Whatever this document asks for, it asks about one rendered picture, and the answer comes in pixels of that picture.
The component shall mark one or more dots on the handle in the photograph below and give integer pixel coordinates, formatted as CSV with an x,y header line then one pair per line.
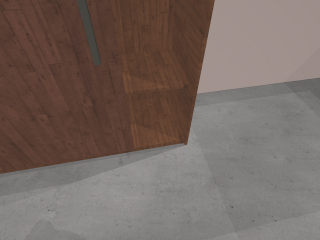
x,y
87,23

